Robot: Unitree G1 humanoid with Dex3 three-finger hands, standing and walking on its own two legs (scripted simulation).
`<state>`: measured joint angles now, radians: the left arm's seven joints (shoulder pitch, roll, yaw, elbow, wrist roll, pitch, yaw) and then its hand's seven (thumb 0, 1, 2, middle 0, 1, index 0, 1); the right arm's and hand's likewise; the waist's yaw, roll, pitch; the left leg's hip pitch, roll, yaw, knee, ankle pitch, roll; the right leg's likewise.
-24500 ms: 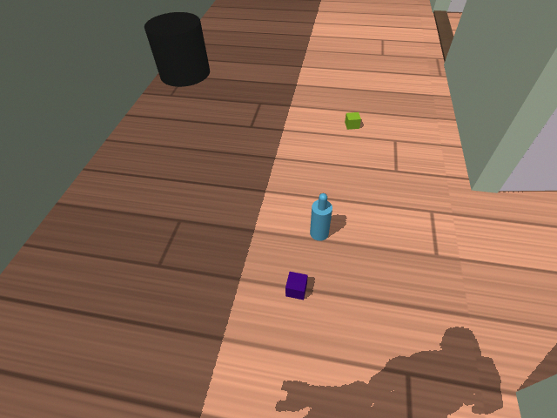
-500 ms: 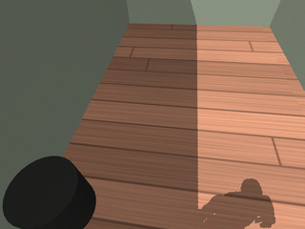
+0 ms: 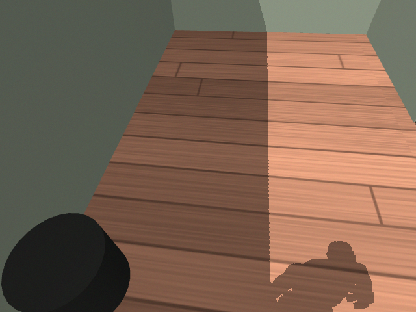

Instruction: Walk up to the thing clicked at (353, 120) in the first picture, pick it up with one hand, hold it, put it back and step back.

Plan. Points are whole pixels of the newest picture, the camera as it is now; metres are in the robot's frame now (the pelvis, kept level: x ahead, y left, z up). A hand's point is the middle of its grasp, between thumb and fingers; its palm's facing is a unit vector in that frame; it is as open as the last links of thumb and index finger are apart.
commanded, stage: stand
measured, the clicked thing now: out of the picture -0.21 -0.54 -0.75
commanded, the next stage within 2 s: walk up in 0.78 s
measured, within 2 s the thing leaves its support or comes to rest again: neither
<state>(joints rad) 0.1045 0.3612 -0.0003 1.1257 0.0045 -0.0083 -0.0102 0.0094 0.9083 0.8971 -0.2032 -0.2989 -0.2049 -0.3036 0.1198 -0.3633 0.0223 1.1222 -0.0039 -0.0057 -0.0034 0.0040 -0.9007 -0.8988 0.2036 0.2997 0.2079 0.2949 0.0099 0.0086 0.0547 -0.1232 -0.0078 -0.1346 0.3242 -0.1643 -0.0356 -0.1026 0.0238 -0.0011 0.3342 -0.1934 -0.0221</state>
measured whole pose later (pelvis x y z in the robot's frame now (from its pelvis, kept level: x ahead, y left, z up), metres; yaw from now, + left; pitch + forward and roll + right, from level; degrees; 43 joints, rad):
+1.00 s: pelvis +0.04 +0.02 +0.00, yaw +1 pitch -2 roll +0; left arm 0.26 0.41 0.08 1.02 0.04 -0.04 -0.07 0.01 0.91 0.90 -0.21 -0.30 -0.21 -0.30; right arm 0.20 -0.43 -0.08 1.05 -0.05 -0.03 0.06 0.01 -0.90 -0.90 0.20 0.30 0.21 0.29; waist 0.06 0.01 0.03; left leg -0.36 0.04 -0.01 0.68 -0.41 0.01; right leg -0.06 0.00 -0.01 0.37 -0.29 -0.04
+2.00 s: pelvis +0.48 +0.02 -0.03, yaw -3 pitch -3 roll +0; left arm 0.36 0.44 0.04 0.91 0.01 -0.04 -0.04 0.01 0.91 0.90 -0.20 -0.30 -0.21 -0.30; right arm 0.21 -0.41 -0.08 0.86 -0.02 -0.08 0.07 0.01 -0.90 -0.90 0.20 0.30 0.21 0.29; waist 0.03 -0.04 0.07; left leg -0.39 0.05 0.10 0.63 -0.19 0.03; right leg -0.22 -0.02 0.00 0.97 -0.47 -0.05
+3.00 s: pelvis +0.88 -0.03 -0.01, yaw -7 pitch -3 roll +2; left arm 0.35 0.42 0.03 0.88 0.00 -0.01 -0.06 0.01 0.91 0.90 -0.20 -0.30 -0.20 -0.30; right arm 0.22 -0.40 -0.06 0.81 -0.01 -0.05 0.07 0.00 -0.90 -0.90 0.21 0.30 0.21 0.30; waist 0.02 -0.04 0.09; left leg -0.19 0.04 0.18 0.49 -0.25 0.02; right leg -0.52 -0.12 -0.04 0.97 -0.32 -0.01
